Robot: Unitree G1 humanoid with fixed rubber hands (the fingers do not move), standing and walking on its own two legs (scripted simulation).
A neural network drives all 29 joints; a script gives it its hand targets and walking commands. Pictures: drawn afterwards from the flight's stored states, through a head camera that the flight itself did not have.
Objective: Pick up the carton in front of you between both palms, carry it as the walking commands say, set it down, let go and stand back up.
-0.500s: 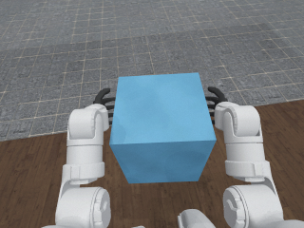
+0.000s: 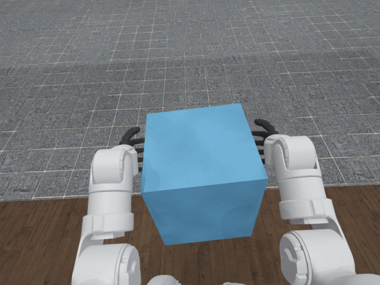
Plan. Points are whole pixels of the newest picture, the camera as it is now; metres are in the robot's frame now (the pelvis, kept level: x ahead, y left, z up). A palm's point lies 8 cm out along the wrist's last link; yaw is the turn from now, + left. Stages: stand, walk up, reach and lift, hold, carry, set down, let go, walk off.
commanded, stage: carry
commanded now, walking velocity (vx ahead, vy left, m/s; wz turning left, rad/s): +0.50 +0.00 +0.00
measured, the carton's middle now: (201, 177) +0.34 +0.00 +0.00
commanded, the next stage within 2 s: none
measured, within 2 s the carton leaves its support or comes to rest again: neither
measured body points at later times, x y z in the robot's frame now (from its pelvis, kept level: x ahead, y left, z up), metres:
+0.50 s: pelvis +0.29 +0.02 -0.05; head +0.31 +0.02 +0.40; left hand +0.68 +0.15 +0.07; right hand +0.65 -0.15 +0.07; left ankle +0.35 +0.06 -0.77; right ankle +0.15 -0.07 -0.65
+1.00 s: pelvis +0.59 -0.02 -0.09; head +0.60 -0.03 +0.36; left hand +0.96 +0.11 +0.01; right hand +0.96 -0.19 +0.01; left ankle +0.44 +0.08 -0.70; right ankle +0.66 -0.07 -0.81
